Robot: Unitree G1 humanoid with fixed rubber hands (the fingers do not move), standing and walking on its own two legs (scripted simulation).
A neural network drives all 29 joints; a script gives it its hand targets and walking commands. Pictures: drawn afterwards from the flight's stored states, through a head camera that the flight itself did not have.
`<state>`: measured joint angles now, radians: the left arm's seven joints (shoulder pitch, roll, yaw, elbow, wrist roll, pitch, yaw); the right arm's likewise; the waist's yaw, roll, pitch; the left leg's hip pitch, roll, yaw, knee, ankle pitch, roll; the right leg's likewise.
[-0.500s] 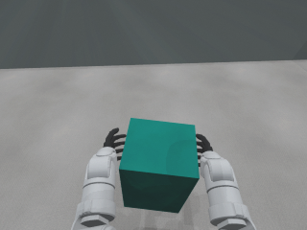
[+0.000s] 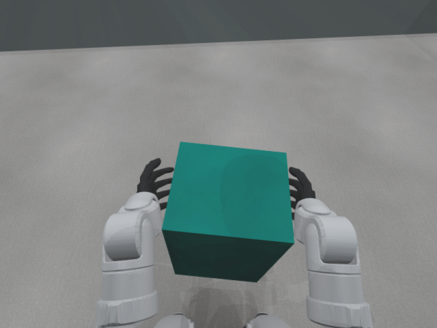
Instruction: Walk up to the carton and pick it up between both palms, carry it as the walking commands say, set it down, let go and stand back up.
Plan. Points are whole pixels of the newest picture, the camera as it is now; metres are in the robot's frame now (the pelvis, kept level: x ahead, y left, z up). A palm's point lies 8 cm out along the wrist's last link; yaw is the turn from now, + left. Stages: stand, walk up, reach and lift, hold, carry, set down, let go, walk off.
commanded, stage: carry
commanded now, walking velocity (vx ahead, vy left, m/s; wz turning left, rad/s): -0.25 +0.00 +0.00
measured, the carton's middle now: (223, 221) +0.30 +0.00 +0.01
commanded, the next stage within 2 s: none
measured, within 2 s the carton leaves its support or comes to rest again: neither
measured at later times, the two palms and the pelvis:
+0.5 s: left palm (110, 326) +0.12 +0.14 +0.10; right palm out of the picture +0.10 -0.12 +0.10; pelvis -0.18 +0.02 +0.00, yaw -4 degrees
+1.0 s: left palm out of the picture -0.08 +0.20 +0.08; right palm out of the picture -0.08 -0.07 +0.08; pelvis -0.37 +0.06 +0.01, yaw -3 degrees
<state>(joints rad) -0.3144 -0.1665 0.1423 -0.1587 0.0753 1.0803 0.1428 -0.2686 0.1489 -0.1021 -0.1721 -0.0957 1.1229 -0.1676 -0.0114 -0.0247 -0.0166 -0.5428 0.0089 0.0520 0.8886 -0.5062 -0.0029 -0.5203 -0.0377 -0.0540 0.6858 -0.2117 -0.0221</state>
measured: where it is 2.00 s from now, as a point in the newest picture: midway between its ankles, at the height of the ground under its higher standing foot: outside the picture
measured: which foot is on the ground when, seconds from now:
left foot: up 0.00-0.10, down 0.12-0.50, up 0.52-0.80, down 0.82-1.00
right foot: down 0.00-0.14, up 0.16-0.44, down 0.46-0.82, up 0.84-1.00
